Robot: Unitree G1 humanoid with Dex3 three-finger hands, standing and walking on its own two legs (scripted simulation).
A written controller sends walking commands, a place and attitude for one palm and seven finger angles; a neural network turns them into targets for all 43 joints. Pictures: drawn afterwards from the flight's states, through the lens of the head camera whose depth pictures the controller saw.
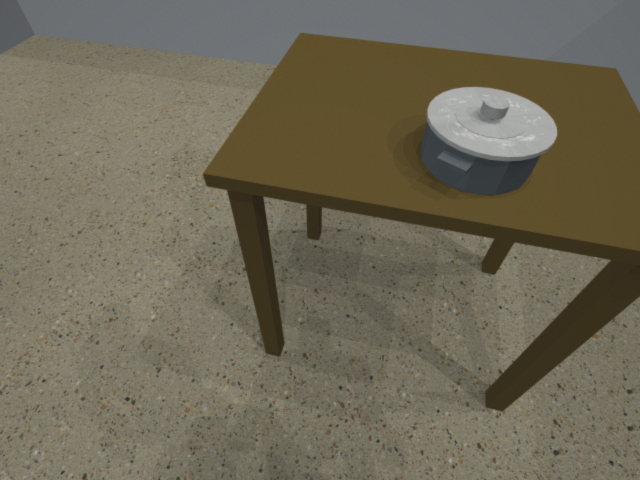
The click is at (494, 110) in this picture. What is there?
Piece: lid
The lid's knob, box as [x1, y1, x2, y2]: [480, 96, 509, 118]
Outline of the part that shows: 485,97 480,109 481,113 491,118 503,117 508,108 509,102 506,99 499,96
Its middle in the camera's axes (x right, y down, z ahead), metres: +0.29 -0.22 +0.64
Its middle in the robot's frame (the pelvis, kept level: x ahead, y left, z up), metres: +0.66 -0.25 +0.13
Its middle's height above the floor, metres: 0.91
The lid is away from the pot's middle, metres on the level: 0.00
